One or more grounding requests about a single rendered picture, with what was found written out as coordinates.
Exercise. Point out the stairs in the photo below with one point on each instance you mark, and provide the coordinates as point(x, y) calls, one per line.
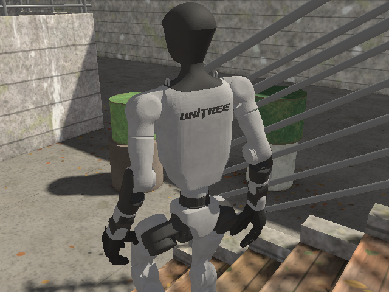
point(306, 269)

